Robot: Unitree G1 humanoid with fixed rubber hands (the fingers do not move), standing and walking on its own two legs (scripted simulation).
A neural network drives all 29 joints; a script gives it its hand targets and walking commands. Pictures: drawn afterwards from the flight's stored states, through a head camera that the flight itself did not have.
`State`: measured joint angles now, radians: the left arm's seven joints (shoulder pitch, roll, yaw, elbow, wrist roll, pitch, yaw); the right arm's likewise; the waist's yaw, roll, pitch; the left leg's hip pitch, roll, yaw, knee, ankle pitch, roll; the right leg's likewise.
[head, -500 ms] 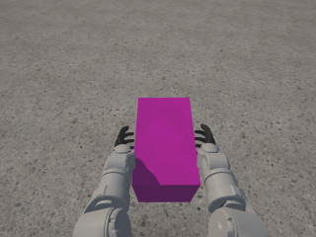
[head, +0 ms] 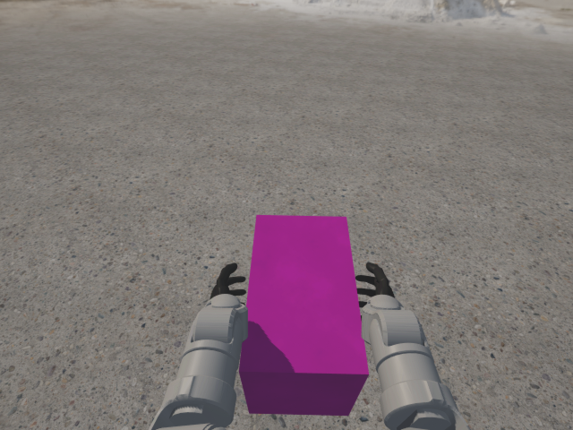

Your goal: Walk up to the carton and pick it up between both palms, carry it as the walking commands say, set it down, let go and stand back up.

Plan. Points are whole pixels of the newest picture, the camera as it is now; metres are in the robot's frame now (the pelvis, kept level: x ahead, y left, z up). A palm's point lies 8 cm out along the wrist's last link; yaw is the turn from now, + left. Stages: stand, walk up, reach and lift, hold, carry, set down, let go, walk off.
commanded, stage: reach and lift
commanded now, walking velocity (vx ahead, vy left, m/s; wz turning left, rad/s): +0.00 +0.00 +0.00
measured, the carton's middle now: (300, 310) +0.36 -0.02 -0.02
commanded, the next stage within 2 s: hold in 1.16 s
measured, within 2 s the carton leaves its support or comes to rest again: neither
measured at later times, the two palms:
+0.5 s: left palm (207, 327) +0.28 +0.12 +0.04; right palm (370, 315) +0.29 -0.12 +0.05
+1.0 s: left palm (216, 329) +0.28 +0.11 +0.05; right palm (379, 313) +0.29 -0.13 +0.06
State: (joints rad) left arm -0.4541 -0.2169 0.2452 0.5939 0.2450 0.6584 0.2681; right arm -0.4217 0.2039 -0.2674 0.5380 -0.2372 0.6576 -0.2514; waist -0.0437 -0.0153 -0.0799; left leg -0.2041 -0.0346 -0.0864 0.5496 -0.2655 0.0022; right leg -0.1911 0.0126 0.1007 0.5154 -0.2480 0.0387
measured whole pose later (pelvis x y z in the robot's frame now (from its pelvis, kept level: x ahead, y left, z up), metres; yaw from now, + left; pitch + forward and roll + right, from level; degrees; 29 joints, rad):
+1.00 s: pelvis -0.02 -0.03 +0.00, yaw +1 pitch -9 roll +0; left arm -0.45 -0.21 0.31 0.60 0.31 0.70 0.22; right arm -0.48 0.23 -0.29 0.63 -0.29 0.69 -0.26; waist 0.01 -0.02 -0.03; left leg -0.14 -0.01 -0.11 0.53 -0.24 -0.03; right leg -0.14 0.04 0.08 0.53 -0.24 0.01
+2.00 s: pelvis -0.05 +0.02 -0.03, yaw +10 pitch +1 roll +1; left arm -0.50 -0.23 0.20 0.17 0.22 0.93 0.26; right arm -0.46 0.22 -0.20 0.13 -0.12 0.92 -0.33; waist -0.05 -0.03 -0.04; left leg -0.45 -0.07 0.06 0.75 -0.30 0.06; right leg -0.48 -0.15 0.02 0.80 -0.34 0.09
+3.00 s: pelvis -0.23 +0.19 -0.02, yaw +42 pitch +2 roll +2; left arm -0.35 -0.18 0.06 -0.11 0.10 1.17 0.28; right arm -0.34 0.17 -0.08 -0.16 -0.07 1.20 -0.31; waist -0.05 -0.04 -0.11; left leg -0.46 0.05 0.03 0.69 -0.29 -0.02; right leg -0.37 -0.32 -0.21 0.77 -0.38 0.13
